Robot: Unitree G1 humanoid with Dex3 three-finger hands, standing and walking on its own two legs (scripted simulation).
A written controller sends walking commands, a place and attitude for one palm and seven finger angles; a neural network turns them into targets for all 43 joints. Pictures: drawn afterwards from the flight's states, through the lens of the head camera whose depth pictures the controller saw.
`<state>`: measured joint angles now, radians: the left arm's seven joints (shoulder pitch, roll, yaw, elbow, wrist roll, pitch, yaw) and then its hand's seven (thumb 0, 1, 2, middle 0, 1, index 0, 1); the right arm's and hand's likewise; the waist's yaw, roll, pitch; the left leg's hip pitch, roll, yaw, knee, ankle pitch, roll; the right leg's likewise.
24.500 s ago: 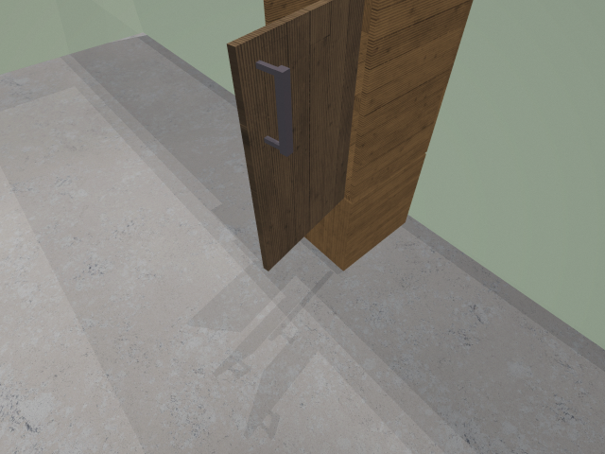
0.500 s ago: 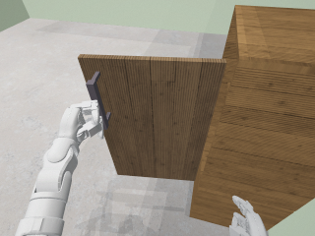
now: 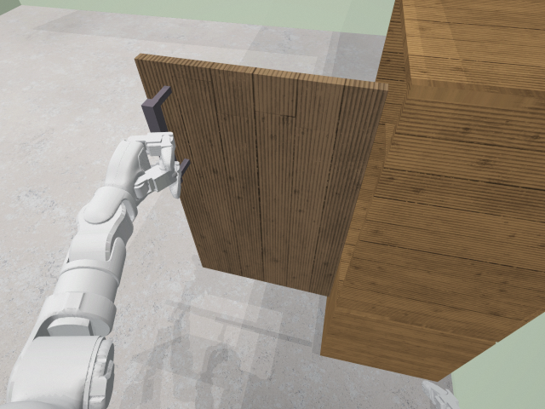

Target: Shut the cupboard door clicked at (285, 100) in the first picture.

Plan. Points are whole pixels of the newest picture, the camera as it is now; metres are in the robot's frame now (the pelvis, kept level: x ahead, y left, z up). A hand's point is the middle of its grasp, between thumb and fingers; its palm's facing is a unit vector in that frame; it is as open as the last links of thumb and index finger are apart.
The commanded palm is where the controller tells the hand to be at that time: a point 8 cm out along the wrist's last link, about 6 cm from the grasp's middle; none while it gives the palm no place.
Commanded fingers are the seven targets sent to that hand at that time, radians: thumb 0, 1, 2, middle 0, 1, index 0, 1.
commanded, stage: push the door shut along its arc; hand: left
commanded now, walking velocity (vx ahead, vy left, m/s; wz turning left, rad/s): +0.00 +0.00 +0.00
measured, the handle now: (170, 139) +0.49 +0.18 +0.14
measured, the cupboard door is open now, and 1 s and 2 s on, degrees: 88 73 63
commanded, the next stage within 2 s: pull the fist back off the door in 1.24 s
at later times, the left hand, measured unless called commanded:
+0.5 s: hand (199, 150) +0.46 +0.12 +0.14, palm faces -0.27 -0.96 -0.04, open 3.1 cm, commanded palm +0.46 +0.16 +0.14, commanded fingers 0.00 0.90 0.90 -1.30 -1.50 -1.30 -1.50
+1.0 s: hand (234, 127) +0.51 +0.07 +0.15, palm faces -0.40 -0.92 -0.02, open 3.1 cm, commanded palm +0.52 +0.12 +0.14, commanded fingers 0.00 0.90 0.90 -1.30 -1.50 -1.30 -1.50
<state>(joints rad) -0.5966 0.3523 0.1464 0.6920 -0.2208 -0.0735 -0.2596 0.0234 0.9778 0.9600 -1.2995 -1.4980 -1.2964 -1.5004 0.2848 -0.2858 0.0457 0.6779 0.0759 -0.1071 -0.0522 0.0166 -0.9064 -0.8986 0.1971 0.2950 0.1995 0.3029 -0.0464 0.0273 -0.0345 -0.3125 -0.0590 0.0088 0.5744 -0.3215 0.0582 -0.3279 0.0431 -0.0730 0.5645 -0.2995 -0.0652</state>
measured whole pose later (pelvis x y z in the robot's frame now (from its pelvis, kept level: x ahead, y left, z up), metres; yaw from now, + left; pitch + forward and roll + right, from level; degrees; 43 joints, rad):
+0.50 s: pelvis +0.01 +0.01 +0.00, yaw -1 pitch +7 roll +0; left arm -0.82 0.38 0.18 0.99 -0.19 -0.17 -0.37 0.02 0.90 0.90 -1.30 -1.50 -1.30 -1.50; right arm 0.35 -0.29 0.03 0.70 0.05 -0.09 -0.04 0.01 -0.91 -0.90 0.20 0.30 0.20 0.30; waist -0.10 0.02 -0.06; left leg -0.38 -0.06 0.03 0.60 -0.34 0.07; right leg -0.40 0.05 -0.05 0.59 -0.31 -0.06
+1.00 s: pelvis +0.01 +0.01 -0.01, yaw -2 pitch +13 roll +0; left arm -1.11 0.44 0.21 1.24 -0.14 -0.19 -0.44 0.02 0.90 0.91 -1.30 -1.50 -1.30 -1.50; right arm 0.41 -0.30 0.02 0.73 0.01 -0.09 -0.04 0.01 -0.91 -0.90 0.20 0.30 0.20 0.30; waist -0.19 0.02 -0.07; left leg -0.55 -0.05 0.04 0.69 -0.37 0.07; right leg -0.57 0.05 -0.05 0.67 -0.33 -0.06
